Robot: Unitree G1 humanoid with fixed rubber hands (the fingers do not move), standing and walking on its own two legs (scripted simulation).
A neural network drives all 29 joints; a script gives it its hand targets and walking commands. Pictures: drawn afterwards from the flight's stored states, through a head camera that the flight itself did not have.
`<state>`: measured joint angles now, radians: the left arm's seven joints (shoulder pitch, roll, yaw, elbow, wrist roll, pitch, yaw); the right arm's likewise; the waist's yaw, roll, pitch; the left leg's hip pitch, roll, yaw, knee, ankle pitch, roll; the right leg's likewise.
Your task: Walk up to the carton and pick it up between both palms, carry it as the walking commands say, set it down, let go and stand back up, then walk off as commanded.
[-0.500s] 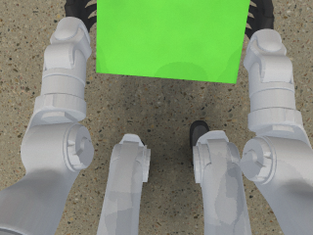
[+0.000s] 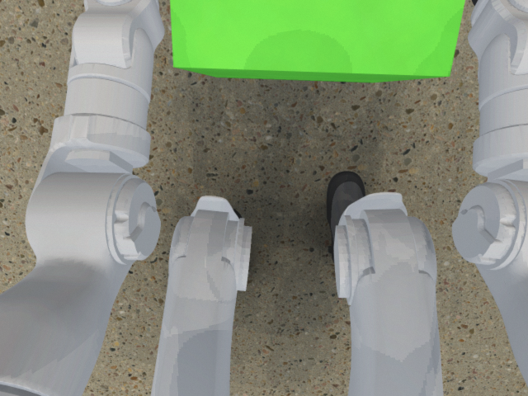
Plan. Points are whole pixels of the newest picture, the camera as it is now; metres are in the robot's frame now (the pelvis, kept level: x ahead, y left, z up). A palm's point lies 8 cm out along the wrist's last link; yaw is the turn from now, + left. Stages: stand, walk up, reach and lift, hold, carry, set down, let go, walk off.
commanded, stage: set down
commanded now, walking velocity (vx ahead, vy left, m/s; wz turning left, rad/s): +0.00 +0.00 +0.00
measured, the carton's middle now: out of the picture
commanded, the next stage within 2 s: none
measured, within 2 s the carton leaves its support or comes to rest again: rests again in 0.30 s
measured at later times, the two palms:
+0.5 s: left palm out of the picture +0.56 +0.13 -0.18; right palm out of the picture +0.54 -0.23 -0.18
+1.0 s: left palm out of the picture +0.56 +0.13 -0.18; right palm out of the picture +0.53 -0.23 -0.19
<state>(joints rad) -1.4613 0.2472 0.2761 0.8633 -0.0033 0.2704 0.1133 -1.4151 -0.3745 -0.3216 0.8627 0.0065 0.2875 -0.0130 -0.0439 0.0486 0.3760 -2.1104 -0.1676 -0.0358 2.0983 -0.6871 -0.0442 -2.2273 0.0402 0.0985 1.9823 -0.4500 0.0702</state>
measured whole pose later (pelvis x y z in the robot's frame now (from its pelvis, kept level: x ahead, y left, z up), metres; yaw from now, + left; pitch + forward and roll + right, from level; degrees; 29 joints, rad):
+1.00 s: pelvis +0.00 +0.00 -0.02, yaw +2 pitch +43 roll +0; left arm -1.46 0.25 0.32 0.98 0.01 0.21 0.05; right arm -1.38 -0.33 -0.47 0.92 -0.12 0.21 0.07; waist -0.05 0.05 0.27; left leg -2.22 -0.19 -0.03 2.16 -0.68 -0.05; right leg -2.32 0.00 0.09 2.05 -0.47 0.07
